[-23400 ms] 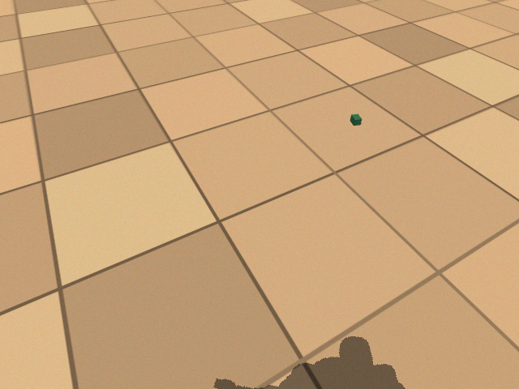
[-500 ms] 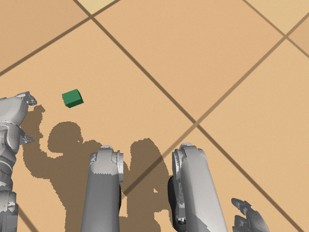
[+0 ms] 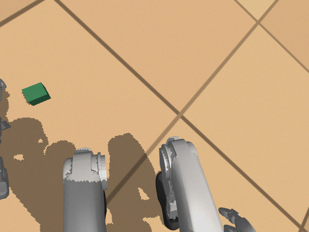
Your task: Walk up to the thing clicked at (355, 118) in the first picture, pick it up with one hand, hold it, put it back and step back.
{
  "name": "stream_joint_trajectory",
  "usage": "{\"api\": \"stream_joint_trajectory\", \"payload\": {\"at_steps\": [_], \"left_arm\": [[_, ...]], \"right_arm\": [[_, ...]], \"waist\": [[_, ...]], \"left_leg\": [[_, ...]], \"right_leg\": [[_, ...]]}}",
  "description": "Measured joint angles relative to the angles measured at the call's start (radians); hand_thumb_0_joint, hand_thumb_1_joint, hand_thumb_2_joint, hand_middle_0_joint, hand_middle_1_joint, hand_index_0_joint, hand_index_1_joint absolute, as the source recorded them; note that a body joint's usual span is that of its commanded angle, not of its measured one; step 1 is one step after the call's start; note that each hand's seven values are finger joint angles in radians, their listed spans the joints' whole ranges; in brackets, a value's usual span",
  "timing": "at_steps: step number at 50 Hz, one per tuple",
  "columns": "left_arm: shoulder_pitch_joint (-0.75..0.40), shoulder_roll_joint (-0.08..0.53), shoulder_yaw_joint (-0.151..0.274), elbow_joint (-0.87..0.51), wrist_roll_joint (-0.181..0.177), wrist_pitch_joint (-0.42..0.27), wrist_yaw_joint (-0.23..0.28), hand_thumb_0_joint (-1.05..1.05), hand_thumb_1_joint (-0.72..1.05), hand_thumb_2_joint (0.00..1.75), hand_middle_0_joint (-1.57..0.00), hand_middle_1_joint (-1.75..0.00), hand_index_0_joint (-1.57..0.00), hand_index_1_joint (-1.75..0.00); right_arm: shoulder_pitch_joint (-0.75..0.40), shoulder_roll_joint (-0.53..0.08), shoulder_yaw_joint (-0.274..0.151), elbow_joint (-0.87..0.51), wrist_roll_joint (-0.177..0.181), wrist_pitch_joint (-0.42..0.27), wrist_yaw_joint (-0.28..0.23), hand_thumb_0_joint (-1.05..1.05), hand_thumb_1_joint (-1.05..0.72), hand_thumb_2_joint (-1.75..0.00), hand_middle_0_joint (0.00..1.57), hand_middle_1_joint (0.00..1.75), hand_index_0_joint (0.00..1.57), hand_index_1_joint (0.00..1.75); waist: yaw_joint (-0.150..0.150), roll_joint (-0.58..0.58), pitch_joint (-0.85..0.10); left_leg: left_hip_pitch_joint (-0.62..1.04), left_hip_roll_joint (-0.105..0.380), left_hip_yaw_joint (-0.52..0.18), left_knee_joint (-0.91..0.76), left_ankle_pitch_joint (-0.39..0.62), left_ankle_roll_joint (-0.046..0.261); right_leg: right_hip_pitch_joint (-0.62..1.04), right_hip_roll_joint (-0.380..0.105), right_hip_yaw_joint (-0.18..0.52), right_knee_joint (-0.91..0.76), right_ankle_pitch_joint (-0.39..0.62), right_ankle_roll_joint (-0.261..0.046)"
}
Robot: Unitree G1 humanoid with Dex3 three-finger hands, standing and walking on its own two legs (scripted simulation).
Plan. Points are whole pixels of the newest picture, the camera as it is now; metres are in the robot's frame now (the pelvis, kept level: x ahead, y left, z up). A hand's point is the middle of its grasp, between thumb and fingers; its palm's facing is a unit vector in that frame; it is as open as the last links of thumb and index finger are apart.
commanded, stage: rise first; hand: left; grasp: from above
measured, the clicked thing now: (36, 94) +0.53 +0.32 -0.33
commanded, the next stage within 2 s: none
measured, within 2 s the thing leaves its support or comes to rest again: neither
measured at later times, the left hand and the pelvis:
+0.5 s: hand (7, 103) +0.46 +0.35 -0.21, palm faces -0.39 -0.19 -0.90, open 11.8 cm; pelvis +0.01 -0.01 -0.03, yaw -2 degrees
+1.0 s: hand (8, 101) +0.47 +0.35 -0.22, palm faces -0.38 -0.19 -0.91, open 12.2 cm; pelvis +0.01 +0.00 -0.04, yaw -4 degrees
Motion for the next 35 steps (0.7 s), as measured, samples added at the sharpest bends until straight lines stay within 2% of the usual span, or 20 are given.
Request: {"api": "stream_joint_trajectory", "payload": {"at_steps": [16, 27, 35], "left_arm": [[-0.052, 0.073, 0.068, 0.037, -0.003, 0.002, 0.009, 0.00, -0.14, 0.67, -0.42, -0.73, -0.43, -0.72], [-0.052, 0.120, 0.074, 0.020, -0.007, -0.023, -0.019, 0.00, -0.16, 0.68, -0.41, -0.74, -0.42, -0.73], [-0.052, 0.135, 0.070, 0.018, 0.002, -0.030, -0.011, 0.00, -0.18, 0.69, -0.40, -0.74, -0.40, -0.74]], "right_arm": [[0.002, -0.011, 0.045, -0.014, -0.028, 0.004, 0.041, 0.00, -0.90, -0.90, 0.20, 0.30, 0.21, 0.30], [-0.005, -0.022, 0.067, -0.027, -0.042, 0.018, 0.055, 0.00, -0.90, -0.90, 0.20, 0.30, 0.21, 0.30], [-0.015, -0.031, 0.082, -0.042, -0.042, 0.027, 0.064, 0.00, -0.90, -0.90, 0.20, 0.30, 0.21, 0.30]], "waist": [[-0.035, -0.009, 0.069], [-0.044, -0.018, 0.102], [-0.048, -0.031, 0.107]], "left_leg": [[-0.055, 0.004, -0.030, 0.085, -0.027, -0.018], [-0.067, 0.005, -0.053, 0.120, -0.044, -0.025], [-0.070, 0.005, -0.060, 0.133, -0.047, -0.024]], "right_leg": [[-0.062, 0.013, -0.020, 0.075, -0.011, 0.021], [-0.071, 0.018, -0.038, 0.097, -0.018, 0.028], [-0.070, 0.019, -0.046, 0.103, -0.019, 0.020]]}}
